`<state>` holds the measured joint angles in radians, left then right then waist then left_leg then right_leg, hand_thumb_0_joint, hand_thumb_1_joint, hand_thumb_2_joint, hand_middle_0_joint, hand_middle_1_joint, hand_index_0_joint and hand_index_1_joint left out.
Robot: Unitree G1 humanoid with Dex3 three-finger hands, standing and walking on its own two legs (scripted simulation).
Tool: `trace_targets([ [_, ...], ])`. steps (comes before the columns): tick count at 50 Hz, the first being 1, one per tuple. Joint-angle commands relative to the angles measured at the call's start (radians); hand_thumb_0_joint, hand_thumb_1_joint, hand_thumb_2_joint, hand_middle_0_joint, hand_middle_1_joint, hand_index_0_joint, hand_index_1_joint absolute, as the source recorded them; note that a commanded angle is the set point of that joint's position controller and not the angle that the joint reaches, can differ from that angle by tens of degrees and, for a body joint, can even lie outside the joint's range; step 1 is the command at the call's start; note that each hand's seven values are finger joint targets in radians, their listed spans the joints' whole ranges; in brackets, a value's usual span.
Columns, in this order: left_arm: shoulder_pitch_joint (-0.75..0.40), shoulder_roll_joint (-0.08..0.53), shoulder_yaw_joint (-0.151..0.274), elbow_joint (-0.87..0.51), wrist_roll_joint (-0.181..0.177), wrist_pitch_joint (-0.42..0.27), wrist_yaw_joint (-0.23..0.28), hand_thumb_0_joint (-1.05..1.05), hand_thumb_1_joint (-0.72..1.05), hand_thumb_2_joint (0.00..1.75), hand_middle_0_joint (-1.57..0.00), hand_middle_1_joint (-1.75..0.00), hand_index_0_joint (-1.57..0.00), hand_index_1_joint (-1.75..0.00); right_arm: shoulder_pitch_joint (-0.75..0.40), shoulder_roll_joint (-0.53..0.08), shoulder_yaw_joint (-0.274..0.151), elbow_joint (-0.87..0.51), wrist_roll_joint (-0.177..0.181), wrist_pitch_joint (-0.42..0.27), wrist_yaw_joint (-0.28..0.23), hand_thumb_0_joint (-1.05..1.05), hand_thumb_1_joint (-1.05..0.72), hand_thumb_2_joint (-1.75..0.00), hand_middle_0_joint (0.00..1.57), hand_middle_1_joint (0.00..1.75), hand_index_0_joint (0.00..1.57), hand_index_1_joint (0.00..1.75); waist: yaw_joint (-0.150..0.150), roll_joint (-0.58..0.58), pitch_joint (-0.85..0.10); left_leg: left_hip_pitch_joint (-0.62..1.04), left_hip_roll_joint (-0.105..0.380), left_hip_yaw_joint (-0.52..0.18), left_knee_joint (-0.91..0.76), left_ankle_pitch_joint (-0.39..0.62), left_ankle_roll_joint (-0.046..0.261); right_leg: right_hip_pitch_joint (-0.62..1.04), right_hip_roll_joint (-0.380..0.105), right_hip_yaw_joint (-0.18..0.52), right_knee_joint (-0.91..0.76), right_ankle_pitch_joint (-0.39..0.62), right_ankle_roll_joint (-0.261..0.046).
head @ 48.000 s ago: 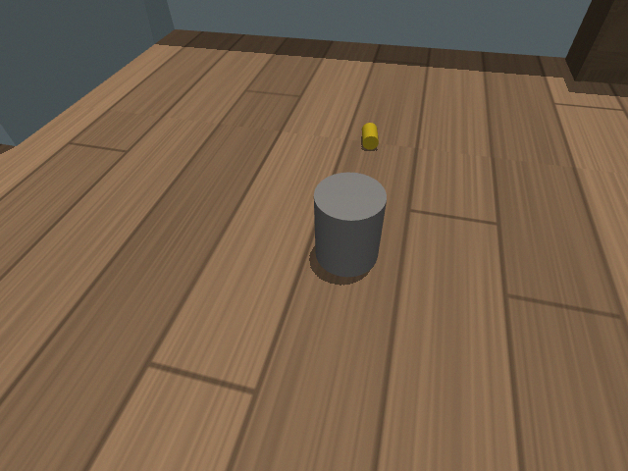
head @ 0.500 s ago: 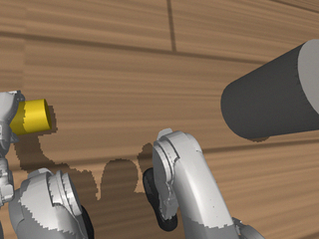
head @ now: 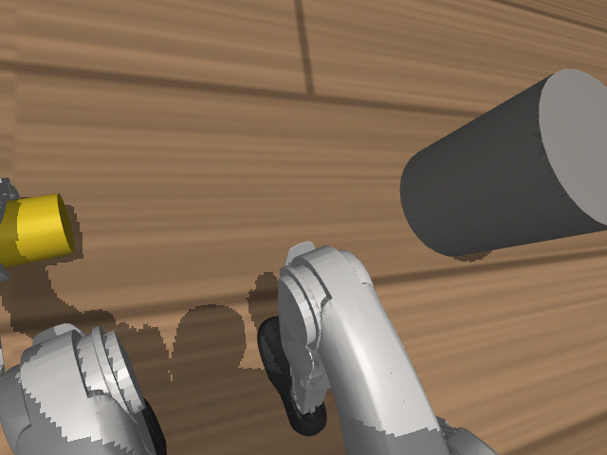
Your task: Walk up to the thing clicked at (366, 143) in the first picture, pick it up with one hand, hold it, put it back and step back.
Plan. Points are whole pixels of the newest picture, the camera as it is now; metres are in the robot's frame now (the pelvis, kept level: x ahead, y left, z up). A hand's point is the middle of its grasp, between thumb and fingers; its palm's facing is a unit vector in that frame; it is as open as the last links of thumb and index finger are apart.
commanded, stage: rest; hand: left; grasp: from above
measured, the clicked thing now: (7, 234) +0.45 +0.25 -0.25
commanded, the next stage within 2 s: open in 0.04 s
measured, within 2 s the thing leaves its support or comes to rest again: rests again in 0.62 s
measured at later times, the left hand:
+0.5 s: hand out of the picture +0.44 +0.27 -0.23, palm faces -0.46 -0.06 -0.88, open 11.6 cm
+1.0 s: hand out of the picture +0.45 +0.27 -0.23, palm faces -0.46 -0.08 -0.88, open 13.9 cm
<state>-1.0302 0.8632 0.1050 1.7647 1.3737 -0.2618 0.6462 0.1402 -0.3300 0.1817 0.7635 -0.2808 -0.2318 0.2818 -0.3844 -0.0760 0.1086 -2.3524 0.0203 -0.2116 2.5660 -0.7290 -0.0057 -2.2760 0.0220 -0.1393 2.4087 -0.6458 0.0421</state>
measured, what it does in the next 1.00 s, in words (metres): stands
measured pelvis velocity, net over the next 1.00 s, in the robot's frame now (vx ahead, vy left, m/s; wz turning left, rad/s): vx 0.00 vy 0.00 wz -0.02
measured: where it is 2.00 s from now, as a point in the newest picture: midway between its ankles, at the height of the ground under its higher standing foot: (231, 436)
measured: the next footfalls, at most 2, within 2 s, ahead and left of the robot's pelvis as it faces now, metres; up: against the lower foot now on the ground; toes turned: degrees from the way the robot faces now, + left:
none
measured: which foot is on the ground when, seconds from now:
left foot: down 0.00-1.00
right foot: down 0.00-1.00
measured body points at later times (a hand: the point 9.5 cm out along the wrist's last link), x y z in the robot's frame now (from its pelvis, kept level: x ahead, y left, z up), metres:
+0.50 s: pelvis +0.00 +0.00 +0.00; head +0.26 +0.11 +0.36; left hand +0.46 +0.27 -0.18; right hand +0.04 -0.26 -0.06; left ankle +0.06 +0.13 -0.26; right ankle +0.11 -0.12 -0.26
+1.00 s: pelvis +0.00 +0.00 +0.00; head +0.26 +0.10 +0.35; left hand +0.47 +0.27 -0.18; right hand +0.02 -0.25 -0.06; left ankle +0.06 +0.13 -0.26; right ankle +0.11 -0.12 -0.26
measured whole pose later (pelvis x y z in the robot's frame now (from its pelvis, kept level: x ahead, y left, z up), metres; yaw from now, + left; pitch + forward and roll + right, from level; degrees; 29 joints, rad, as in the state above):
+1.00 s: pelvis +0.00 +0.00 +0.00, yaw -1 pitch +28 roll -12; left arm -1.03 0.90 0.09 1.75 1.33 -0.25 0.63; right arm 0.14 -0.34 0.24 0.72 -0.27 -0.26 0.30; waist -0.40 -0.09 0.14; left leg -2.35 0.02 -0.23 2.56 -0.72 0.00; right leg -2.26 0.03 -0.16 2.38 -0.63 0.05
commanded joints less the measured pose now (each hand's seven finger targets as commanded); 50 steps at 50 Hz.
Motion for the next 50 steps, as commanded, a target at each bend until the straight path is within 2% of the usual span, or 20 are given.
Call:
trace_targets([
  [1,-0.295,0.185,-0.012,-0.113,-0.013,-0.006,0.056,0.0,0.74,0.75,-1.13,-0.47,-1.1,-0.5,0.177,-0.314,-0.079,0.014,0.002,-0.01,-0.004,0.0,-0.9,-0.9,0.2,0.3,0.2,0.3,-0.046,0.441,-0.622,0.455,-0.001,0.095,-0.279,0.18,0.018,0.353,0.052,-0.111,-0.219,0.208,-0.065],
  [3,-0.294,0.171,-0.021,-0.1,-0.011,-0.004,0.055,0.0,0.73,0.74,-1.12,-0.47,-1.09,-0.5,0.186,-0.322,-0.072,0.011,-0.003,-0.016,0.001,0.0,-0.89,-0.9,0.2,0.3,0.2,0.3,-0.061,0.434,-0.616,0.464,-0.002,0.088,-0.276,0.194,0.017,0.355,0.046,-0.12,-0.212,0.224,-0.06],
  [5,-0.299,0.164,-0.039,-0.106,-0.014,-0.005,0.058,0.0,0.72,0.75,-1.11,-0.47,-1.08,-0.5,0.154,-0.309,-0.064,0.003,-0.001,-0.021,0.002,0.0,-0.89,-0.9,0.2,0.3,0.2,0.3,-0.052,0.427,-0.604,0.432,0.0,0.091,-0.267,0.165,0.021,0.353,0.052,-0.112,-0.217,0.2,-0.063],
  [7,-0.299,0.166,-0.037,-0.093,-0.014,0.001,0.064,0.0,0.7,0.73,-1.09,-0.48,-1.07,-0.51,0.169,-0.308,-0.056,0.002,-0.002,-0.023,0.003,0.0,-0.9,-0.9,0.2,0.3,0.2,0.3,-0.065,0.416,-0.604,0.427,-0.002,0.094,-0.265,0.169,0.024,0.37,0.053,-0.113,-0.23,0.209,-0.06],
  [8,-0.305,0.137,-0.065,-0.105,-0.021,0.005,0.057,0.0,0.62,0.81,-1.01,-0.53,-0.99,-0.57,0.151,-0.317,-0.063,-0.007,-0.001,-0.032,0.006,0.0,-0.89,-0.9,0.2,0.3,0.2,0.3,-0.063,0.412,-0.584,0.426,-0.003,0.096,-0.257,0.154,0.024,0.346,0.05,-0.11,-0.226,0.196,-0.06],
  [9,-0.302,0.173,-0.041,-0.1,-0.019,0.006,0.065,0.0,0.54,0.83,-0.93,-0.55,-0.91,-0.59,0.167,-0.316,-0.058,0.007,-0.004,-0.029,0.004,0.0,-0.89,-0.9,0.2,0.3,0.2,0.3,-0.06,0.413,-0.609,0.425,0.001,0.092,-0.27,0.16,0.024,0.374,0.058,-0.112,-0.237,0.197,-0.061],
  [13,-0.303,0.167,-0.044,-0.098,-0.021,0.014,0.069,0.0,0.22,0.83,-0.74,-0.57,-0.69,-0.62,0.163,-0.316,-0.052,-0.003,0.003,-0.035,0.01,0.0,-0.89,-0.9,0.2,0.3,0.2,0.3,-0.06,0.428,-0.605,0.46,0.005,0.075,-0.277,0.184,0.016,0.353,0.053,-0.12,-0.216,0.225,-0.062],
  [14,-0.305,0.152,-0.059,-0.102,-0.021,0.013,0.067,0.0,0.15,0.84,-0.69,-0.59,-0.65,-0.64,0.151,-0.323,-0.055,-0.008,0.005,-0.041,0.012,0.0,-0.89,-0.9,0.2,0.3,0.2,0.3,-0.062,0.431,-0.588,0.459,0.005,0.072,-0.276,0.171,0.014,0.336,0.049,-0.122,-0.211,0.215,-0.061],
  [23,-0.319,0.157,-0.053,-0.118,-0.04,0.021,0.069,0.0,-0.18,0.87,-0.4,-0.73,-0.37,-0.76,0.151,-0.324,-0.047,-0.018,0.013,-0.061,0.028,0.0,-0.89,-0.9,0.2,0.3,0.2,0.3,-0.07,0.422,-0.575,0.449,0.004,0.073,-0.272,0.162,0.017,0.348,0.047,-0.12,-0.221,0.212,-0.058],
  [27,-0.314,0.174,-0.037,-0.128,-0.044,0.022,0.076,0.0,-0.3,0.87,-0.29,-0.78,-0.26,-0.8,0.169,-0.325,-0.047,-0.008,0.01,-0.061,0.03,0.0,-0.89,-0.9,0.2,0.3,0.2,0.3,-0.063,0.439,-0.615,0.476,0.007,0.073,-0.279,0.211,0.014,0.381,0.051,-0.121,-0.226,0.25,-0.059],
  [29,-0.315,0.167,-0.049,-0.122,-0.047,0.024,0.071,0.0,-0.35,0.9,-0.25,-0.8,-0.23,-0.83,0.165,-0.336,-0.054,-0.015,0.009,-0.059,0.032,0.0,-0.89,-0.9,0.2,0.3,0.2,0.3,-0.066,0.452,-0.626,0.472,0.008,0.083,-0.272,0.221,0.016,0.401,0.06,-0.114,-0.227,0.262,-0.06],
  [30,-0.303,0.191,-0.026,-0.109,-0.048,0.027,0.074,0.0,-0.37,0.9,-0.22,-0.82,-0.2,-0.84,0.172,-0.322,-0.042,-0.012,0.011,-0.057,0.03,0.0,-0.89,-0.9,0.2,0.3,0.2,0.3,-0.063,0.426,-0.631,0.467,0.007,0.078,-0.268,0.228,0.018,0.403,0.055,-0.12,-0.232,0.268,-0.057],
  [32,-0.296,0.187,-0.029,-0.094,-0.054,0.03,0.063,0.0,-0.4,0.93,-0.2,-0.83,-0.18,-0.86,0.174,-0.32,-0.034,-0.016,0.009,-0.055,0.033,0.0,-0.89,-0.9,0.2,0.3,0.2,0.3,-0.069,0.419,-0.614,0.442,0.004,0.09,-0.254,0.221,0.024,0.414,0.055,-0.114,-0.238,0.269,-0.053],
  [34,-0.295,0.221,-0.01,-0.088,-0.051,0.033,0.059,0.0,-0.44,0.98,-0.19,-0.85,-0.15,-0.89,0.183,-0.324,-0.032,-0.017,0.012,-0.048,0.03,0.0,-0.89,-0.9,0.2,0.3,0.2,0.3,-0.064,0.421,-0.613,0.433,0.004,0.088,-0.263,0.215,0.025,0.412,0.055,-0.113,-0.239,0.256,-0.055],
  [38,-0.283,0.225,-0.02,-0.088,-0.05,0.034,0.037,0.0,-0.48,1.01,-0.14,-0.88,-0.1,-0.92,0.16,-0.335,-0.039,-0.033,0.019,-0.046,0.022,0.0,-0.89,-0.9,0.2,0.3,0.2,0.3,-0.057,0.439,-0.595,0.439,0.006,0.078,-0.272,0.184,0.02,0.391,0.054,-0.111,-0.221,0.224,-0.061],
  [39,-0.274,0.243,-0.005,-0.089,-0.048,0.034,0.036,0.0,-0.49,1.01,-0.12,-0.9,-0.09,-0.93,0.162,-0.327,-0.031,-0.035,0.018,-0.045,0.021,0.0,-0.89,-0.9,0.2,0.3,0.2,0.3,-0.047,0.426,-0.598,0.432,0.004,0.076,-0.277,0.174,0.022,0.387,0.053,-0.115,-0.229,0.212,-0.061],
  [43,-0.267,0.247,0.006,-0.109,-0.05,0.027,0.025,0.0,-0.51,1.03,-0.12,-0.9,-0.08,-0.94,0.179,-0.328,-0.031,-0.043,0.015,-0.035,0.019,0.0,-0.89,-0.9,0.2,0.3,0.2,0.3,-0.053,0.441,-0.602,0.443,0.004,0.077,-0.281,0.194,0.021,0.391,0.053,-0.119,-0.222,0.226,-0.062],
  [44,-0.254,0.245,0.006,-0.12,-0.053,0.024,0.026,0.0,-0.51,1.03,-0.1,-0.92,-0.07,-0.95,0.173,-0.326,-0.033,-0.045,0.016,-0.031,0.016,0.0,-0.88,-0.9,0.2,0.3,0.2,0.3,-0.042,0.436,-0.617,0.438,0.005,0.078,-0.282,0.194,0.022,0.406,0.057,-0.116,-0.231,0.227,-0.062],
  [46,-0.257,0.248,0.007,-0.129,-0.051,0.019,0.027,0.0,-0.52,1.04,-0.09,-0.93,-0.05,-0.97,0.18,-0.324,-0.034,-0.041,0.017,-0.023,0.012,0.0,-0.88,-0.9,0.2,0.3,0.2,0.3,-0.044,0.443,-0.627,0.441,0.007,0.081,-0.277,0.202,0.021,0.413,0.059,-0.114,-0.228,0.235,-0.063],
  [50,-0.272,0.213,-0.018,-0.126,-0.049,0.005,0.017,0.0,-0.51,1.02,-0.06,-0.96,-0.04,-0.98,0.178,-0.318,-0.03,-0.045,0.013,-0.026,0.01,0.0,-0.88,-0.9,0.2,0.3,0.2,0.3,-0.061,0.421,-0.58,0.435,0.006,0.072,-0.271,0.171,0.021,0.367,0.053,-0.125,-0.224,0.209,-0.061],
])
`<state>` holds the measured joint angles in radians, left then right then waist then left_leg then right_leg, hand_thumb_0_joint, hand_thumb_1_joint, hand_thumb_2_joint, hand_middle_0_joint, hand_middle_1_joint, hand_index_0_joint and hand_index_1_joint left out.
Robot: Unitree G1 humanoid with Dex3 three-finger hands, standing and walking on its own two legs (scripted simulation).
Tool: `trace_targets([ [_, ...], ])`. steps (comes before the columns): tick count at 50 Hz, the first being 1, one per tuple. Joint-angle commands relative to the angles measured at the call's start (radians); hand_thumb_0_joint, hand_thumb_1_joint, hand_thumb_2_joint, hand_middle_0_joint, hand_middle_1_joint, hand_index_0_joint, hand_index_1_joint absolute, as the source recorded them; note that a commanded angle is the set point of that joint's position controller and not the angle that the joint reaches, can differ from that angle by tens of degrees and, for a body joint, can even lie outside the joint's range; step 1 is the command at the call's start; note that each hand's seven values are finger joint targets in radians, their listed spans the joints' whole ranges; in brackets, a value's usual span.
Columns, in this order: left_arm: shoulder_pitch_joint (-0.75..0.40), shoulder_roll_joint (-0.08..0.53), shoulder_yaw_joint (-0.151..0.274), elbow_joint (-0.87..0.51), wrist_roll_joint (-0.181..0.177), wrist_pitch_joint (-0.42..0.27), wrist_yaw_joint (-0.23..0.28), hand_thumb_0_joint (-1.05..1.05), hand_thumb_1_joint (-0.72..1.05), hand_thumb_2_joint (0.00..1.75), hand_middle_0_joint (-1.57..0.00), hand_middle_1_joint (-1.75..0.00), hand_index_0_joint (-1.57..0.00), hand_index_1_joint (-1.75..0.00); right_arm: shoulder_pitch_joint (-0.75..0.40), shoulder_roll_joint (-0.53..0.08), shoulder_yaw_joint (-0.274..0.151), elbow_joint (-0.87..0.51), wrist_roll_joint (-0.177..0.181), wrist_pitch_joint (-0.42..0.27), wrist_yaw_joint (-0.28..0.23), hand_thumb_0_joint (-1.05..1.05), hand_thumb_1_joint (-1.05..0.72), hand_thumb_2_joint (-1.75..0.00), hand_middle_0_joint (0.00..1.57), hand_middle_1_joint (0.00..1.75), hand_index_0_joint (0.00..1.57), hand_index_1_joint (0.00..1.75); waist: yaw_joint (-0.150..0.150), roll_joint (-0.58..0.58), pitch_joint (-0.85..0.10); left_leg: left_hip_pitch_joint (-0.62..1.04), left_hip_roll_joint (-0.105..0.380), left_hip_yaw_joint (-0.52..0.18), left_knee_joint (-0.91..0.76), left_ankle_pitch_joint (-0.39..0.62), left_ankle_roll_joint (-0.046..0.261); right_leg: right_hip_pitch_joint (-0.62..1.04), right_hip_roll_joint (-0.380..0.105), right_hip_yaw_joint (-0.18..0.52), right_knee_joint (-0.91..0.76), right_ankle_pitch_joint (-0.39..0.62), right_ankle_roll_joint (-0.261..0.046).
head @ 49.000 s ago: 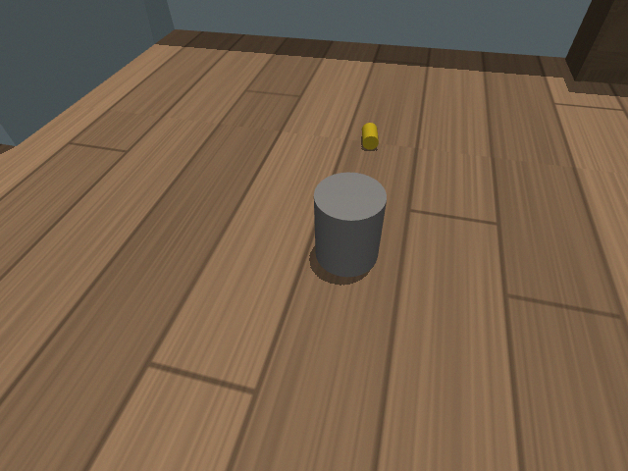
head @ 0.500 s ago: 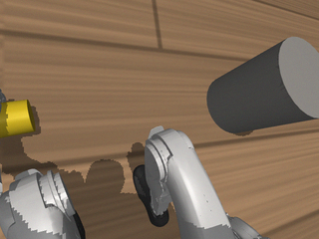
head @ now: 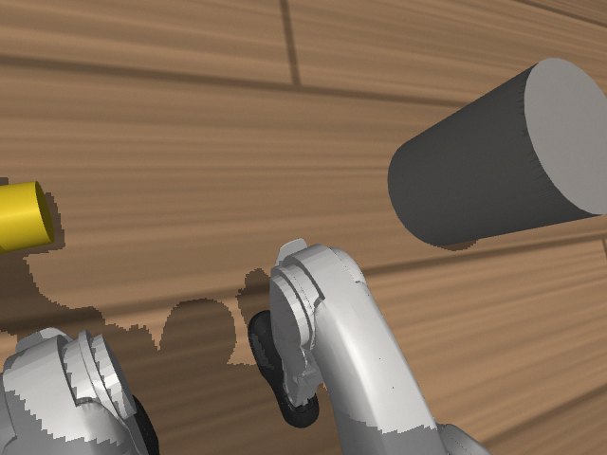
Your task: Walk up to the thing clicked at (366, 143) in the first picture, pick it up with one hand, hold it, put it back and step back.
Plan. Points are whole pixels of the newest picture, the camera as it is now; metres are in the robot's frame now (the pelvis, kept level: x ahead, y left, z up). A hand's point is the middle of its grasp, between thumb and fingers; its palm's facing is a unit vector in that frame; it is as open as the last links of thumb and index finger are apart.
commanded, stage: open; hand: left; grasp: from above
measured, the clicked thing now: out of the picture +0.47 +0.26 -0.25
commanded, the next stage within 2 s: withdraw in 0.06 s
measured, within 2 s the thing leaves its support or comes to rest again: neither
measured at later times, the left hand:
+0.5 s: hand out of the picture +0.47 +0.30 -0.14, palm faces -0.23 -0.05 -0.97, open 14.0 cm
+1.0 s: hand out of the picture +0.43 +0.26 -0.08, palm faces -0.49 -0.06 -0.87, open 13.7 cm
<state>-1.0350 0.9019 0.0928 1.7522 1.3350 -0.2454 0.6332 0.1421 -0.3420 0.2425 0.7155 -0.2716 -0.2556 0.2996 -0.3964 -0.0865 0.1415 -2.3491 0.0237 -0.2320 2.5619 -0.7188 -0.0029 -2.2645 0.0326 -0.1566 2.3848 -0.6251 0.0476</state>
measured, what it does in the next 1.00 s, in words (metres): rises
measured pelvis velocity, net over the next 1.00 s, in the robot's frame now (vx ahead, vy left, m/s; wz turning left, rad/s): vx -0.01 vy -0.01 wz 0.14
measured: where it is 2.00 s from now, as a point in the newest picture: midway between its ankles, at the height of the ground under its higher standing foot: (224, 432)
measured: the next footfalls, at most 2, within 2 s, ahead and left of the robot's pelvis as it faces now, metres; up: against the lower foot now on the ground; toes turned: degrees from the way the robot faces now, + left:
none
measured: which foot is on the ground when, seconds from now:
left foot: down 0.00-1.00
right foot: down 0.00-1.00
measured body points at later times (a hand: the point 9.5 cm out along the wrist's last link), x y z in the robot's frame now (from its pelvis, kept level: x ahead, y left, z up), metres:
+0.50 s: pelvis +0.01 +0.00 +0.02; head +0.24 +0.09 +0.40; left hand +0.48 +0.30 -0.09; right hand +0.06 -0.26 -0.07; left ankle +0.06 +0.13 -0.26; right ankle +0.12 -0.12 -0.26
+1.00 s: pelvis -0.01 -0.01 +0.07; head +0.19 +0.06 +0.46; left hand +0.45 +0.27 -0.03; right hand +0.07 -0.29 -0.03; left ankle +0.06 +0.13 -0.26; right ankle +0.12 -0.12 -0.26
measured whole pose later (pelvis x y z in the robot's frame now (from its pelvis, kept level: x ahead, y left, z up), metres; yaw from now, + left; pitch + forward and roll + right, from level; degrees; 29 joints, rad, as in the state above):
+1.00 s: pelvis -0.01 -0.01 +0.07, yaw +8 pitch +33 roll -5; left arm -1.03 0.57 -0.07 1.49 1.22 -0.14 0.32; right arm 0.19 -0.32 0.04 0.71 -0.10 -0.04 0.12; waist -0.25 0.01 -0.10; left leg -2.22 0.01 -0.09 2.27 -0.64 -0.01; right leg -2.18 -0.01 -0.05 2.21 -0.61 0.01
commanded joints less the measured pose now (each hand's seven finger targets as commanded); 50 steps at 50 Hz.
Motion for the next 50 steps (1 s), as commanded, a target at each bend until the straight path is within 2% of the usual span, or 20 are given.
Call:
trace_targets([
  [1,-0.28,0.191,-0.001,-0.133,-0.008,-0.016,0.032,0.0,-0.5,1.01,-0.06,-0.97,-0.05,-0.98,0.178,-0.311,-0.089,0.007,0.004,0.001,-0.01,0.0,-0.88,-0.9,0.2,0.3,0.2,0.3,-0.046,0.443,-0.629,0.44,0.004,0.089,-0.276,0.168,0.016,0.359,0.045,-0.11,-0.201,0.19,-0.069],
  [6,-0.261,0.159,-0.024,-0.13,-0.008,-0.025,0.043,0.0,-0.49,1.03,-0.07,-0.98,-0.05,-1.0,0.174,-0.299,-0.086,0.013,-0.001,-0.002,-0.009,0.0,-0.88,-0.9,0.2,0.3,0.2,0.3,-0.046,0.437,-0.629,0.44,0.003,0.099,-0.263,0.176,0.017,0.377,0.05,-0.105,-0.208,0.203,-0.066],
  [8,-0.268,0.172,-0.022,-0.13,0.004,-0.024,0.056,0.0,-0.47,1.01,-0.06,-0.99,-0.05,-0.99,0.175,-0.308,-0.09,0.014,-0.005,-0.001,-0.013,0.0,-0.88,-0.9,0.2,0.3,0.2,0.3,-0.045,0.436,-0.628,0.433,0.002,0.099,-0.269,0.168,0.018,0.372,0.049,-0.106,-0.219,0.194,-0.067],
  [12,-0.275,0.236,0.043,-0.215,0.013,-0.007,0.065,0.0,-0.51,0.99,-0.06,-1.01,-0.08,-1.0,0.192,-0.318,-0.112,0.015,-0.003,-0.005,-0.003,0.0,-0.9,-0.9,0.2,0.3,0.2,0.3,-0.011,0.538,-0.697,0.524,0.005,0.095,-0.29,0.223,0.002,0.361,0.041,-0.108,-0.184,0.233,-0.074],
  [15,-0.26,0.224,0.082,-0.311,0.001,0.02,0.083,0.0,-0.52,0.99,-0.06,-1.0,-0.07,-0.99,0.179,-0.314,-0.15,0.012,0.007,-0.006,0.011,0.0,-0.9,-0.9,0.2,0.3,0.2,0.3,0.024,0.63,-0.786,0.614,0.007,0.093,-0.316,0.27,-0.017,0.352,0.034,-0.102,-0.164,0.272,-0.081],
  [16,-0.282,0.167,0.058,-0.337,-0.01,0.034,0.082,0.0,-0.52,0.99,-0.07,-0.99,-0.07,-0.99,0.164,-0.305,-0.159,-0.005,0.012,-0.011,0.018,0.0,-0.9,-0.9,0.2,0.3,0.2,0.3,0.02,0.633,-0.789,0.613,0.003,0.099,-0.315,0.256,-0.019,0.326,0.029,-0.1,-0.163,0.262,-0.081],
  [17,-0.274,0.156,0.066,-0.347,-0.02,0.049,0.081,0.0,-0.52,0.99,-0.06,-0.99,-0.07,-0.99,0.173,-0.297,-0.172,0.006,0.017,-0.011,0.029,0.0,-0.9,-0.9,0.2,0.3,0.2,0.3,0.026,0.651,-0.794,0.618,0.003,0.1,-0.332,0.247,-0.02,0.317,0.028,-0.099,-0.166,0.257,-0.082],
  [19,-0.234,0.09,0.056,-0.437,-0.059,0.091,0.077,0.0,-0.53,1.0,-0.06,-1.0,-0.06,-1.0,0.183,-0.276,-0.202,0.019,0.038,0.004,0.042,0.0,-0.9,-0.9,0.2,0.3,0.2,0.3,0.077,0.697,-0.907,0.661,0.0,0.125,-0.357,0.284,-0.02,0.333,0.034,-0.083,-0.193,0.282,-0.088],
  [21,-0.223,0.04,0.028,-0.478,-0.108,0.144,0.066,0.0,-0.54,1.01,-0.07,-1.0,-0.06,-1.01,0.172,-0.267,-0.225,0.022,0.071,0.026,0.047,0.0,-0.9,-0.9,0.2,0.3,0.2,0.3,0.112,0.688,-0.944,0.651,-0.001,0.143,-0.387,0.271,-0.012,0.324,0.036,-0.065,-0.226,0.276,-0.091],
  [23,-0.228,-0.016,-0.001,-0.489,-0.139,0.199,0.034,0.0,-0.52,1.01,-0.07,-1.0,-0.06,-1.01,0.192,-0.258,-0.243,0.033,0.094,0.048,0.049,0.0,-0.9,-0.9,0.2,0.3,0.2,0.3,0.108,0.61,-0.914,0.587,-0.006,0.168,-0.395,0.248,0.004,0.324,0.036,-0.044,-0.266,0.264,-0.088],
  [24,-0.199,-0.048,-0.021,-0.473,-0.157,0.228,0.008,0.0,-0.53,1.02,-0.07,-1.0,-0.06,-1.01,0.194,-0.253,-0.254,0.044,0.111,0.062,0.045,0.0,-0.9,-0.9,0.2,0.3,0.2,0.3,0.123,0.573,-0.901,0.565,-0.006,0.18,-0.405,0.246,0.01,0.327,0.038,-0.032,-0.282,0.26,-0.089],
  [26,-0.201,-0.099,-0.054,-0.458,-0.2,0.27,-0.056,0.0,-0.53,1.03,-0.07,-1.02,-0.06,-1.03,0.227,-0.249,-0.273,0.054,0.132,0.086,0.034,0.0,-0.9,-0.9,0.2,0.3,0.2,0.3,0.102,0.446,-0.864,0.516,-0.008,0.181,-0.423,0.219,0.028,0.351,0.04,-0.015,-0.325,0.234,-0.084],
  [28,-0.211,-0.121,-0.072,-0.495,-0.241,0.293,-0.127,0.0,-0.52,1.03,-0.08,-1.02,-0.07,-1.03,0.245,-0.235,-0.289,0.047,0.148,0.112,0.017,0.0,-0.9,-0.9,0.2,0.3,0.2,0.3,0.108,0.353,-0.88,0.485,-0.014,0.185,-0.443,0.209,0.039,0.429,0.04,0.009,-0.372,0.212,-0.079],
  [30,-0.248,-0.182,-0.121,-0.52,-0.285,0.295,-0.212,0.0,-0.52,1.03,-0.09,-1.02,-0.07,-1.04,0.242,-0.215,-0.301,0.04,0.158,0.136,-0.004,0.0,-0.9,-0.91,0.2,0.3,0.2,0.3,0.09,0.275,-0.87,0.447,-0.021,0.19,-0.458,0.182,0.048,0.492,0.04,0.033,-0.407,0.175,-0.075],
  [32,-0.261,-0.201,-0.147,-0.515,-0.306,0.28,-0.289,0.0,-0.54,1.05,-0.09,-1.02,-0.06,-1.05,0.238,-0.199,-0.308,0.029,0.173,0.157,-0.032,0.0,-0.9,-0.91,0.2,0.3,0.2,0.3,0.092,0.2,-0.865,0.416,-0.027,0.195,-0.475,0.152,0.053,0.542,0.036,0.053,-0.437,0.133,-0.074],
  [36,-0.235,-0.162,-0.163,-0.478,-0.261,0.221,-0.405,0.0,-0.51,1.03,-0.11,-1.01,-0.09,-1.04,0.232,-0.196,-0.298,-0.005,0.183,0.192,-0.093,0.0,-0.9,-0.91,0.2,0.3,0.2,0.3,0.105,0.097,-0.749,0.355,-0.045,0.215,-0.489,0.092,0.056,0.546,0.019,0.08,-0.488,0.041,-0.079],
  [39,-0.244,-0.169,-0.158,-0.472,-0.239,0.174,-0.408,0.0,-0.49,1.01,-0.13,-0.99,-0.11,-1.01,0.218,-0.176,-0.282,-0.023,0.184,0.209,-0.133,0.0,-0.9,-0.91,0.2,0.3,0.2,0.3,0.132,0.103,-0.727,0.355,-0.059,0.218,-0.512,0.051,0.047,0.535,0.013,0.087,-0.504,-0.03,-0.089],
  [43,-0.27,-0.156,-0.158,-0.447,-0.172,0.133,-0.364,0.0,-0.47,0.99,-0.15,-0.97,-0.12,-0.99,0.199,-0.16,-0.264,-0.035,0.184,0.217,-0.168,0.0,-0.9,-0.91,0.2,0.3,0.2,0.3,0.138,0.164,-0.737,0.403,-0.057,0.214,-0.535,0.034,0.043,0.47,0.01,0.078,-0.467,-0.022,-0.092],
  [47,-0.341,-0.123,-0.136,-0.389,-0.106,0.107,-0.273,0.0,-0.46,0.98,-0.15,-0.95,-0.13,-0.97,0.2,-0.154,-0.257,-0.022,0.167,0.212,-0.189,0.0,-0.9,-0.9,0.2,0.3,0.2,0.3,0.12,0.224,-0.756,0.422,-0.058,0.228,-0.515,0.047,0.038,0.426,0.007,0.078,-0.444,-0.007,-0.094],
  [50,-0.368,-0.118,-0.116,-0.336,-0.082,0.096,-0.208,0.0,-0.46,0.97,-0.15,-0.94,-0.14,-0.96,0.22,-0.165,-0.247,-0.003,0.153,0.185,-0.192,0.0,-0.9,-0.9,0.2,0.3,0.2,0.3,0.107,0.274,-0.777,0.46,-0.056,0.219,-0.498,0.068,0.035,0.353,-0.003,0.056,-0.399,0.033,-0.093],
])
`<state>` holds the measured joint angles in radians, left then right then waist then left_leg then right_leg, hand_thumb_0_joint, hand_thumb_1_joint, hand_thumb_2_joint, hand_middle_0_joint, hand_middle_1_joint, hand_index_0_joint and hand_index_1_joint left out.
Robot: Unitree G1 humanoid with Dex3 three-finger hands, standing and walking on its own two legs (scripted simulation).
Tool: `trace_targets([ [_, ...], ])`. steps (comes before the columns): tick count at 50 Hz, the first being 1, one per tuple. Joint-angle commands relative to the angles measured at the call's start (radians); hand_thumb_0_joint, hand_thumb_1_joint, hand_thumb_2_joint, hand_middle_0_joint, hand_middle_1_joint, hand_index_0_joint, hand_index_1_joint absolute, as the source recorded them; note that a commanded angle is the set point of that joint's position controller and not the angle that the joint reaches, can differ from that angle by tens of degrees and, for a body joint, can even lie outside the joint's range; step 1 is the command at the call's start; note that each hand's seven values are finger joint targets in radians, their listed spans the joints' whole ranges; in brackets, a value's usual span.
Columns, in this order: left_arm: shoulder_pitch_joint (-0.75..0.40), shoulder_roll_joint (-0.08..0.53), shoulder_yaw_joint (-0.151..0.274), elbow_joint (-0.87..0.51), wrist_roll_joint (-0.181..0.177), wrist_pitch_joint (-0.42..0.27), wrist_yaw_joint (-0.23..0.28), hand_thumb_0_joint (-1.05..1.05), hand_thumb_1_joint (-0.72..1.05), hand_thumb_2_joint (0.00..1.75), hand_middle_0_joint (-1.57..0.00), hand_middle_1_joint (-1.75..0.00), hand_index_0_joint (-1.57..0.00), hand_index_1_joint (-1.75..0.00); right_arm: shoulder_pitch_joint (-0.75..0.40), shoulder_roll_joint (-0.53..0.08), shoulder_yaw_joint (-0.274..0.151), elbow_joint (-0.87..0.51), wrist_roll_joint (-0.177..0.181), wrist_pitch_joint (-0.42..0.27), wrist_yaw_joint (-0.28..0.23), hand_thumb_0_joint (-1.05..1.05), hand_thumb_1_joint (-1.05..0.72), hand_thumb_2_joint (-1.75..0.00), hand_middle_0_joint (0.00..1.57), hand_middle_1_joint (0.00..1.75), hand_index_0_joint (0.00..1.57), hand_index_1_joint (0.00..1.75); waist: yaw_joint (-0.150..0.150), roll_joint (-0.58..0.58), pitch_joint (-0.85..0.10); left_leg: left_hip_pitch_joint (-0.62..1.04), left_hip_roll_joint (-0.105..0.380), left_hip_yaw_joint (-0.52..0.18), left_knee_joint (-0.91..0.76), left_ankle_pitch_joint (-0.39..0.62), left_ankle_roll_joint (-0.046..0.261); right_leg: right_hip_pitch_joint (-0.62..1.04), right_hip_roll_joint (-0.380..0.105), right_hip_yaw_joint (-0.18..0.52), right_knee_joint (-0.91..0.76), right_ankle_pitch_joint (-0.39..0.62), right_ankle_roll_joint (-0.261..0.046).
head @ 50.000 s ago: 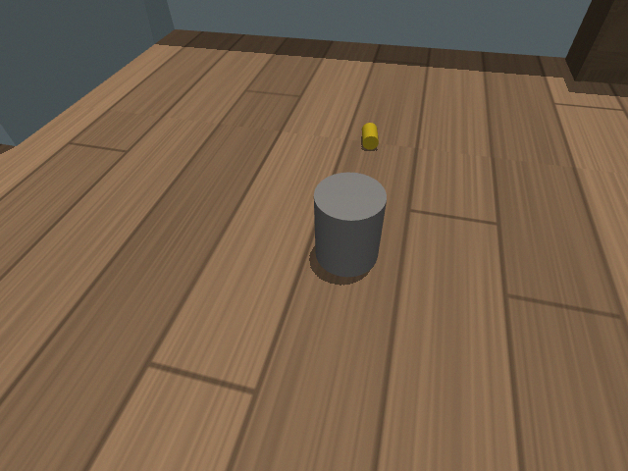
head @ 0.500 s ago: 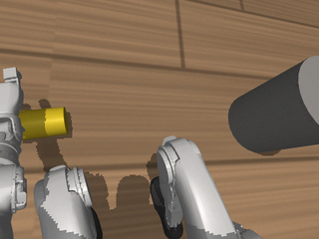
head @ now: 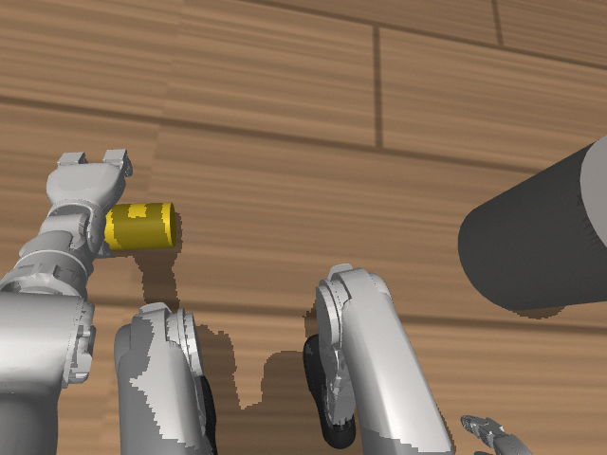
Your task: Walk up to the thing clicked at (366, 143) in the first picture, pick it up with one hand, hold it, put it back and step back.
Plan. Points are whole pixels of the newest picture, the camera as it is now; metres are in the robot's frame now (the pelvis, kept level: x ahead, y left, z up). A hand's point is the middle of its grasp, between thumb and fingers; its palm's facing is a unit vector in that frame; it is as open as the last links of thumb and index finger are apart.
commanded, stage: withdraw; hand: left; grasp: from above
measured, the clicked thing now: (135, 226) +0.51 +0.20 -0.32
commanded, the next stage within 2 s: home in 0.08 s
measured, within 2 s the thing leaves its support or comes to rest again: neither
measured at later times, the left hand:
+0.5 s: hand (54, 197) +0.49 +0.25 -0.10, palm faces -0.40 -0.15 -0.91, open 12.1 cm
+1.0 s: hand out of the picture +0.30 +0.22 +0.10, palm faces -0.16 -0.82 -0.55, open 7.5 cm
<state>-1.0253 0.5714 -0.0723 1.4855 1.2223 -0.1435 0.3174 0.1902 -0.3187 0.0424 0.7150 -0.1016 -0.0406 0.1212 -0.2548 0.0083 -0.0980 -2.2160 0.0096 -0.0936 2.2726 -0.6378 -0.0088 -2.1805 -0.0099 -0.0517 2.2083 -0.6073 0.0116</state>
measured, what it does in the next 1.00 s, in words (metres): rises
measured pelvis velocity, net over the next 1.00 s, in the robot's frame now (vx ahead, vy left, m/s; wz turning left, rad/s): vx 0.03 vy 0.00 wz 0.06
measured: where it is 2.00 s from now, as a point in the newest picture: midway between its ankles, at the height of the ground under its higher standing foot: (269, 432)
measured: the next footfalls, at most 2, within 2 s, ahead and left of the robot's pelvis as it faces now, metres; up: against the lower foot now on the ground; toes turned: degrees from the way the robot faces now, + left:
none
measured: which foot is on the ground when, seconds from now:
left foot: down 0.00-1.00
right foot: down 0.00-1.00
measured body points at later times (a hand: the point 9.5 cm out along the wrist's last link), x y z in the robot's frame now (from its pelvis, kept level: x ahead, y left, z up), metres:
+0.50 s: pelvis +0.02 +0.01 +0.02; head +0.23 +0.03 +0.41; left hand +0.51 +0.26 -0.05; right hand +0.06 -0.26 -0.11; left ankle +0.10 +0.13 -0.33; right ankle +0.12 -0.12 -0.33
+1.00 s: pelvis +0.03 +0.00 +0.20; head +0.14 +0.03 +0.64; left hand +0.31 +0.26 +0.13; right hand +0.24 -0.24 +0.11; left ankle +0.09 +0.13 -0.33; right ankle +0.11 -0.12 -0.33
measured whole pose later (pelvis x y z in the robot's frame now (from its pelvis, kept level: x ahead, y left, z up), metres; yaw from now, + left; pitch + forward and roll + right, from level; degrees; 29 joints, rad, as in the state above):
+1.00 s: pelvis +0.03 +0.00 +0.20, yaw +3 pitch +25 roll -3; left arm -0.07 0.33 -0.05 0.38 0.30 0.21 0.11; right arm 0.08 -0.24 0.00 0.59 0.04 -0.07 -0.04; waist -0.06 0.03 -0.21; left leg -1.49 0.01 -0.06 1.65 -0.60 -0.01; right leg -1.46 -0.02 -0.05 1.59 -0.58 0.01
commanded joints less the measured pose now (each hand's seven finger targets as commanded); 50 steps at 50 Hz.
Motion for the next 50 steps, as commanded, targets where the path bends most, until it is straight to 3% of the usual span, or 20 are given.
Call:
trace_targets([
  [1,-0.39,0.25,0.066,-0.078,0.043,-0.01,0.13,0.0,-0.46,0.96,-0.15,-0.94,-0.14,-0.95,0.171,-0.194,-0.048,0.001,-0.022,-0.036,-0.014,0.0,-0.9,-0.9,0.2,0.3,0.2,0.3,-0.023,0.216,-0.559,0.355,-0.038,0.081,-0.203,0.004,0.037,0.262,0.037,-0.056,-0.209,0.033,-0.058],
  [5,-0.434,0.355,0.149,-0.156,0.05,-0.007,0.201,0.0,-0.45,0.94,-0.16,-0.93,-0.16,-0.93,0.186,-0.213,-0.061,0.006,-0.036,-0.058,-0.009,0.0,-0.9,-0.9,0.2,0.3,0.2,0.3,-0.012,0.322,-0.687,0.461,-0.033,0.074,-0.196,0.048,0.027,0.252,0.024,-0.075,-0.158,0.079,-0.058],
  [8,-0.436,0.355,0.163,-0.233,0.035,0.009,0.217,0.0,-0.37,0.98,-0.24,-0.79,-0.21,-0.82,0.197,-0.215,-0.074,0.012,-0.047,-0.064,0.002,0.0,-0.89,-0.89,0.2,0.3,0.2,0.3,-0.029,0.391,-0.769,0.539,-0.028,0.079,-0.191,0.105,0.024,0.275,0.021,-0.081,-0.142,0.142,-0.055],
  [9,-0.438,0.373,0.178,-0.269,0.019,0.015,0.215,0.0,-0.4,0.9,-0.21,-0.87,-0.21,-0.89,0.203,-0.219,-0.082,0.012,-0.044,-0.063,0.004,0.0,-0.91,-0.9,0.2,0.3,0.2,0.3,-0.019,0.41,-0.814,0.551,-0.027,0.077,-0.196,0.119,0.022,0.282,0.019,-0.081,-0.14,0.152,-0.058],
  [14,-0.372,0.285,0.12,-0.23,-0.042,0.055,0.13,0.0,-0.36,0.97,-0.23,-0.8,-0.21,-0.81,0.252,-0.217,-0.095,0.048,-0.039,-0.06,0.025,0.0,-0.89,-0.89,0.2,0.3,0.2,0.3,-0.037,0.35,-0.782,0.538,-0.02,0.073,-0.187,0.15,0.027,0.313,0.023,-0.09,-0.163,0.192,-0.058],
  [15,-0.365,0.307,0.139,-0.326,-0.061,0.054,0.111,0.0,-0.31,0.97,-0.23,-0.77,-0.21,-0.79,0.265,-0.217,-0.103,0.051,-0.029,-0.053,0.023,0.0,-0.89,-0.89,0.2,0.3,0.2,0.3,0.004,0.394,-0.833,0.566,-0.025,0.071,-0.217,0.179,0.023,0.341,0.022,-0.086,-0.172,0.203,-0.062],
  [17,-0.245,0.298,0.162,-0.309,-0.092,0.069,0.069,0.0,-0.19,1.03,-0.24,-0.78,-0.22,-0.8,0.27,-0.226,-0.121,0.036,-0.013,-0.04,0.022,0.0,-0.89,-0.89,0.2,0.3,0.2,0.3,0.032,0.353,-0.84,0.578,-0.024,0.069,-0.238,0.214,0.023,0.384,0.026,-0.085,-0.19,0.224,-0.062],
  [19,-0.14,0.168,0.093,-0.26,-0.128,0.082,0.013,0.0,-0.08,0.99,-0.23,-0.7,-0.21,-0.72,0.263,-0.209,-0.118,0.019,0.002,-0.027,0.027,0.0,-0.89,-0.9,0.2,0.3,0.2,0.3,0.024,0.262,-0.756,0.545,-0.026,0.06,-0.265,0.211,0.027,0.391,0.027,-0.085,-0.219,0.225,-0.058],
  [21,-0.082,0.272,0.169,-0.351,-0.169,0.091,-0.021,0.0,0.04,0.94,-0.22,-0.62,-0.2,-0.64,0.269,-0.223,-0.136,-0.005,0.021,-0.005,0.021,0.0,-0.89,-0.9,0.2,0.3,0.2,0.3,0.061,0.228,-0.776,0.531,-0.027,0.057,-0.294,0.203,0.037,0.46,0.029,-0.074,-0.251,0.223,-0.055],
  [23,-0.014,0.232,0.162,-0.475,-0.243,0.098,-0.067,0.0,0.2,0.96,-0.22,-0.58,-0.21,-0.59,0.247,-0.213,-0.144,-0.051,0.04,0.011,0.018,0.0,-0.89,-0.9,0.2,0.3,0.2,0.3,0.087,0.188,-0.796,0.554,-0.028,0.057,-0.332,0.19,0.042,0.522,0.025,-0.062,-0.299,0.213,-0.05],
  [24,0.024,0.127,0.093,-0.569,-0.284,0.101,-0.096,0.0,0.28,0.98,-0.23,-0.58,-0.21,-0.59,0.228,-0.191,-0.139,-0.074,0.048,0.015,0.018,0.0,-0.89,-0.9,0.2,0.3,0.2,0.3,0.092,0.196,-0.816,0.571,-0.03,0.058,-0.361,0.186,0.042,0.55,0.024,-0.058,-0.324,0.212,-0.049],
  [28,0.186,0.164,0.159,-0.812,-0.449,0.125,-0.152,0.0,0.54,0.99,-0.22,-0.5,-0.21,-0.51,0.163,-0.175,-0.144,-0.136,0.079,0.03,-0.009,0.0,-0.89,-0.9,0.2,0.3,0.2,0.3,0.127,0.067,-0.742,0.535,-0.03,0.063,-0.435,0.11,0.057,0.665,0.029,-0.032,-0.442,0.159,-0.037],
  [31,0.298,0.081,0.123,-0.935,-0.523,0.141,-0.182,0.0,0.71,0.99,-0.22,-0.44,-0.21,-0.44,0.112,-0.135,-0.146,-0.16,0.091,0.029,-0.032,0.0,-0.9,-0.9,0.2,0.3,0.2,0.3,0.136,0.038,-0.703,0.578,-0.025,0.07,-0.491,0.083,0.058,0.729,0.028,-0.01,-0.513,0.138,-0.03],
  [34,0.351,0.057,0.136,-1.058,-0.582,0.158,-0.181,0.0,0.89,0.9,-0.2,-0.3,-0.2,-0.3,0.074,-0.128,-0.156,-0.173,0.103,0.022,-0.06,0.0,-0.9,-0.9,0.2,0.3,0.2,0.3,0.156,0.099,-0.67,0.694,-0.018,0.042,-0.588,0.028,0.042,0.713,0.022,-0.005,-0.563,0.078,-0.039],
  [38,0.502,-0.043,0.097,-1.096,-0.665,0.197,-0.173,0.0,0.9,0.9,-0.2,-0.3,-0.2,-0.3,0.025,-0.116,-0.143,-0.179,0.118,0.0,-0.097,0.0,-0.9,-0.9,0.2,0.3,0.2,0.3,0.153,0.12,-0.577,0.832,-0.008,0.007,-0.72,-0.029,0.029,0.716,0.015,-0.006,-0.639,0.045,-0.039],
  [40,0.531,-0.041,0.11,-1.194,-0.72,0.221,-0.17,0.0,0.9,0.9,-0.2,-0.3,-0.2,-0.3,0.005,-0.113,-0.141,-0.192,0.123,-0.014,-0.116,0.0,-0.9,-0.9,0.2,0.3,0.2,0.3,0.172,0.156,-0.602,0.925,-0.004,0.0,-0.782,-0.039,0.024,0.76,0.015,-0.001,-0.684,0.038,-0.041],
  [43,0.642,-0.103,0.066,-1.254,-0.816,0.27,-0.179,0.0,0.9,0.9,-0.2,-0.3,-0.2,-0.3,-0.035,-0.105,-0.127,-0.204,0.133,-0.038,-0.142,0.0,-0.9,-0.9,0.2,0.3,0.2,0.3,0.16,0.128,-0.56,1.003,-0.002,-0.009,-0.858,-0.039,0.022,0.829,0.015,-0.001,-0.761,0.041,-0.036],
  [44,0.651,-0.089,0.088,-1.276,-0.846,0.283,-0.177,0.0,0.9,0.9,-0.2,-0.3,-0.2,-0.3,-0.043,-0.102,-0.122,-0.205,0.136,-0.045,-0.151,0.0,-0.9,-0.9,0.2,0.3,0.2,0.3,0.165,0.124,-0.559,1.027,-0.003,-0.006,-0.868,-0.027,0.023,0.852,0.014,0.004,-0.781,0.049,-0.035],
  [48,0.788,-0.132,0.075,-1.326,-0.962,0.327,-0.187,0.0,0.9,0.9,-0.2,-0.3,-0.2,-0.3,-0.066,-0.078,-0.1,-0.225,0.141,-0.072,-0.178,0.0,-0.9,-0.9,0.2,0.3,0.2,0.3,0.15,0.084,-0.442,1.068,-0.004,-0.005,-0.955,-0.041,0.031,0.943,0.015,0.014,-0.888,0.031,-0.03],
  [50,0.841,-0.121,0.101,-1.389,-1.013,0.34,-0.191,0.0,0.9,0.9,-0.2,-0.3,-0.2,-0.3,-0.07,-0.072,-0.095,-0.247,0.143,-0.084,-0.192,0.0,-0.9,-0.9,0.2,0.3,0.2,0.3,0.169,0.093,-0.458,1.14,-0.005,0.005,-0.995,-0.018,0.03,1.011,0.016,0.023,-0.938,0.04,-0.031],
])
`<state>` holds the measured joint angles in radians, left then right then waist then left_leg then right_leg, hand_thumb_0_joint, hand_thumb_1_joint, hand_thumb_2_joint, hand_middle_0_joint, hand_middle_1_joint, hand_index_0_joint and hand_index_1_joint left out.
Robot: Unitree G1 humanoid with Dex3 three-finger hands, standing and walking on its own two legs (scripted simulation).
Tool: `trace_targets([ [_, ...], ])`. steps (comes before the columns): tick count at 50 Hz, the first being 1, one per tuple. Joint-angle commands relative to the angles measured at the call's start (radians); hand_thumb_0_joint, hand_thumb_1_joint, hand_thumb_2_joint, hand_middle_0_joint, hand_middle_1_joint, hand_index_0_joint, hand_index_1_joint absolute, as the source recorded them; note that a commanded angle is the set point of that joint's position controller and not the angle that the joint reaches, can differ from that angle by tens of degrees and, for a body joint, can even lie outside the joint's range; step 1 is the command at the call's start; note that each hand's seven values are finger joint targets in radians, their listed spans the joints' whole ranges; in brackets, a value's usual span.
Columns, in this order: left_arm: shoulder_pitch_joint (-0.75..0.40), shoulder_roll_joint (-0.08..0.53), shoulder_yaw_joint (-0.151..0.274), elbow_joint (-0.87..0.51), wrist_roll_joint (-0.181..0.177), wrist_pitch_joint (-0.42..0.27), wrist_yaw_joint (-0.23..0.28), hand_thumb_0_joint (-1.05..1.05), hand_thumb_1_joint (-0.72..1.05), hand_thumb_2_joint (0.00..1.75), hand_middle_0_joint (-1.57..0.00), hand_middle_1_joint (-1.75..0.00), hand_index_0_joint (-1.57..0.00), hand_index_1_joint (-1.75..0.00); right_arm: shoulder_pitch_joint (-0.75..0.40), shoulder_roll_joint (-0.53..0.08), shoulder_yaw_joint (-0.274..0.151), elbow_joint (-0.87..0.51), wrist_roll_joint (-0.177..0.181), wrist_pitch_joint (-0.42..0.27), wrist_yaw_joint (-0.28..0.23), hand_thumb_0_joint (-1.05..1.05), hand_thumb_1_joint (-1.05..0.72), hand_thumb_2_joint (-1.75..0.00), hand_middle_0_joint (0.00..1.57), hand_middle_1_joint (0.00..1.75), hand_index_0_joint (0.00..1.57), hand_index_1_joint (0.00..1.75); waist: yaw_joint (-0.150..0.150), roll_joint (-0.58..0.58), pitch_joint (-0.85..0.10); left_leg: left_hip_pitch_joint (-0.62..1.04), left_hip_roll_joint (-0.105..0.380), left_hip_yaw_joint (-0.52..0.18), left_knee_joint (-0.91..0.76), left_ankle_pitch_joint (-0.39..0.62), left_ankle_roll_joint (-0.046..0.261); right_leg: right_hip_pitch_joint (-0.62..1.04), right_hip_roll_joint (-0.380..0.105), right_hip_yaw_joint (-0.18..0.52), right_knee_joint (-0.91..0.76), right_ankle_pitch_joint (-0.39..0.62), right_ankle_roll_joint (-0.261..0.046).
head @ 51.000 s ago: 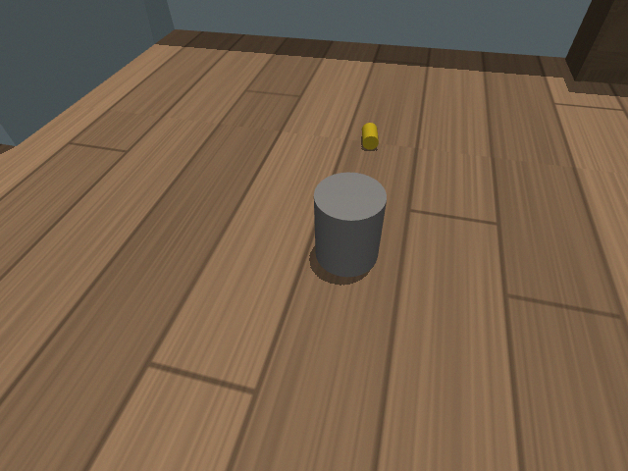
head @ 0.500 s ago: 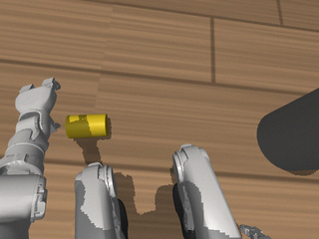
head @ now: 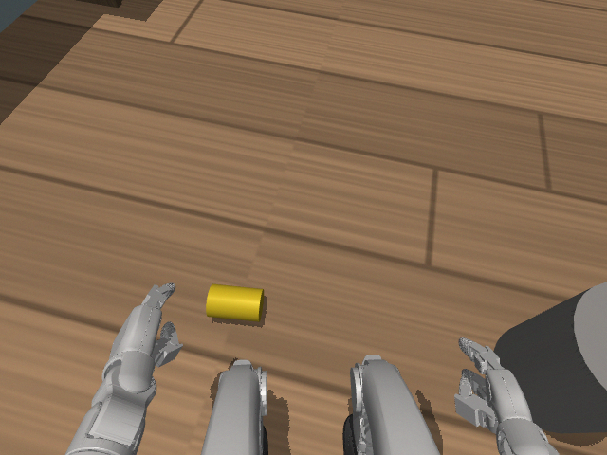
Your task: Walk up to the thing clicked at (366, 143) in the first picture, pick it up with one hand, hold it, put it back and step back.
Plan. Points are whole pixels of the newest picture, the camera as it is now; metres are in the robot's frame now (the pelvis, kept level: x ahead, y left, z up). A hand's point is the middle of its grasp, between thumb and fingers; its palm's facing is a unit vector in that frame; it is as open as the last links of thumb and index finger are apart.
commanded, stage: home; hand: left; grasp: from above
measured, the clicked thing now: (236, 302) +0.50 +0.17 -0.52
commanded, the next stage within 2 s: none
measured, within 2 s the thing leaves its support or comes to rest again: neither
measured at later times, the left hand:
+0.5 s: hand (119, 365) +0.23 +0.19 +0.10, palm faces +0.09 -0.97 -0.22, open 7.4 cm
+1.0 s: hand (108, 381) +0.22 +0.19 +0.10, palm faces +0.08 -0.98 -0.21, open 7.4 cm
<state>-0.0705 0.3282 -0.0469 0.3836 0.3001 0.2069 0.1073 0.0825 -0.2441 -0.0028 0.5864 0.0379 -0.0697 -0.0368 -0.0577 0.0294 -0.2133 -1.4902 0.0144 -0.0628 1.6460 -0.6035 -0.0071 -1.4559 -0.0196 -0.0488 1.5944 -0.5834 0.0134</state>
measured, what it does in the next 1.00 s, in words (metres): rises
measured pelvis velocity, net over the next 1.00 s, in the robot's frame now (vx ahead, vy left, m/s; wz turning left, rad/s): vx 0.06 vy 0.00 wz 0.03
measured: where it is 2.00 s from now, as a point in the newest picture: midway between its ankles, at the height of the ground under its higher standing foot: outside the picture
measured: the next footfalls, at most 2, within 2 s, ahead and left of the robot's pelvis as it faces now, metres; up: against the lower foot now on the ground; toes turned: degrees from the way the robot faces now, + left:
none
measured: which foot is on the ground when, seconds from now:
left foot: down 0.00-1.00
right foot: down 0.00-1.00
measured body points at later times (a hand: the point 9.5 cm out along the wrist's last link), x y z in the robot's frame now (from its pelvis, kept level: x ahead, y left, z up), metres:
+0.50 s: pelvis +0.06 +0.00 +0.14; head +0.08 +0.01 +0.59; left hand +0.23 +0.24 +0.11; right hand +0.21 -0.24 +0.07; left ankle +0.07 +0.12 -0.53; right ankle +0.08 -0.13 -0.53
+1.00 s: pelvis +0.06 +0.00 +0.15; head +0.07 +0.01 +0.60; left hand +0.21 +0.24 +0.12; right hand +0.23 -0.23 +0.09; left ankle +0.07 +0.12 -0.53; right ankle +0.08 -0.13 -0.53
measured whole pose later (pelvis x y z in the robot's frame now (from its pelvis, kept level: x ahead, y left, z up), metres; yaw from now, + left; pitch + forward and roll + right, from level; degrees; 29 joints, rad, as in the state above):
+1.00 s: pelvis +0.06 +0.00 +0.15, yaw +2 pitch +9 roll -3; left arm 0.49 0.23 0.03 -0.12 -0.05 0.45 0.02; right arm 0.29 -0.22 0.04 0.53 0.01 -0.25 -0.19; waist -0.04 0.05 -0.15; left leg -0.68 0.02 -0.05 1.00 -0.48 0.00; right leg -0.64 -0.01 -0.06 0.93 -0.44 0.02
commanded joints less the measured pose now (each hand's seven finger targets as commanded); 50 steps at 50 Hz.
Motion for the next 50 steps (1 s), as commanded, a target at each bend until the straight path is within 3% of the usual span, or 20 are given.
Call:
trace_targets([
  [1,-0.076,0.112,0.072,-0.303,-0.118,-0.002,0.016,0.0,0.9,0.9,-0.2,-0.3,-0.2,-0.3,0.039,-0.138,-0.044,-0.119,0.004,-0.061,-0.039,0.0,-0.9,-0.9,0.2,0.3,0.2,0.3,-0.033,0.076,-0.331,0.443,-0.008,-0.028,-0.392,-0.029,0.027,0.317,0.024,0.02,-0.343,0.033,-0.031],
  [5,0.073,0.083,0.095,-0.355,-0.201,0.037,0.018,0.0,0.9,0.9,-0.2,-0.3,-0.2,-0.3,0.061,-0.113,-0.029,-0.144,0.004,-0.078,-0.062,0.0,-0.9,-0.9,0.2,0.3,0.2,0.3,-0.024,0.037,-0.276,0.509,-0.014,-0.011,-0.468,0.065,0.031,0.465,0.026,0.024,-0.451,0.1,-0.03],
  [13,0.301,0.02,0.136,-0.508,-0.319,0.138,0.002,0.0,0.9,0.9,-0.2,-0.3,-0.2,-0.3,0.121,-0.091,-0.004,-0.189,0.006,-0.11,-0.116,0.0,-0.9,-0.9,0.2,0.3,0.2,0.3,-0.011,0.031,-0.204,0.707,-0.016,0.003,-0.631,0.212,0.025,0.706,0.032,0.02,-0.64,0.223,-0.025],
  [17,0.423,-0.006,0.142,-0.591,-0.355,0.178,-0.007,0.0,0.9,0.9,-0.2,-0.3,-0.2,-0.3,0.15,-0.084,0.0,-0.207,0.0,-0.13,-0.14,0.0,-0.9,-0.9,0.2,0.3,0.2,0.3,0.003,0.029,-0.155,0.801,-0.015,0.01,-0.707,0.301,0.02,0.791,0.039,0.006,-0.711,0.297,-0.024],
  [24,0.546,-0.013,0.138,-0.683,-0.361,0.209,-0.042,0.0,0.9,0.9,-0.2,-0.3,-0.2,-0.3,0.163,-0.079,-0.003,-0.228,-0.014,-0.172,-0.166,0.0,-0.9,-0.9,0.2,0.3,0.2,0.3,0.004,0.013,-0.041,0.857,-0.02,0.017,-0.781,0.325,0.026,0.844,0.043,-0.011,-0.802,0.31,-0.019],
  [31,0.543,-0.011,0.124,-0.698,-0.356,0.214,-0.076,0.0,0.9,0.9,-0.2,-0.3,-0.2,-0.3,0.153,-0.094,-0.012,-0.229,-0.024,-0.211,-0.165,0.0,-0.9,-0.9,0.2,0.3,0.2,0.3,-0.001,0.001,0.024,0.867,-0.019,0.014,-0.822,0.279,0.027,0.833,0.044,-0.029,-0.826,0.257,-0.015],
  [37,0.516,0.007,0.145,-0.706,-0.345,0.2,-0.084,0.0,0.9,0.9,-0.2,-0.3,-0.2,-0.3,0.147,-0.101,-0.017,-0.223,-0.028,-0.23,-0.159,0.0,-0.9,-0.9,0.2,0.3,0.2,0.3,0.012,0.039,0.0,0.9,-0.015,0.014,-0.827,0.299,0.021,0.844,0.043,-0.028,-0.813,0.269,-0.018],
  [46,0.529,-0.001,0.135,-0.689,-0.343,0.196,-0.08,0.0,0.9,0.9,-0.2,-0.3,-0.2,-0.3,0.135,-0.099,-0.009,-0.21,-0.031,-0.239,-0.159,0.0,-0.9,-0.9,0.2,0.3,0.2,0.3,0.018,0.033,0.004,0.891,-0.012,0.001,-0.842,0.26,0.02,0.851,0.045,-0.027,-0.816,0.241,-0.018],
  [50,0.549,-0.005,0.135,-0.692,-0.347,0.194,-0.078,0.0,0.9,0.9,-0.2,-0.3,-0.2,-0.3,0.137,-0.099,-0.01,-0.208,-0.03,-0.241,-0.161,0.0,-0.9,-0.9,0.2,0.3,0.2,0.3,0.018,0.016,-0.026,0.902,-0.011,0.004,-0.832,0.296,0.02,0.864,0.045,-0.028,-0.808,0.267,-0.02],
])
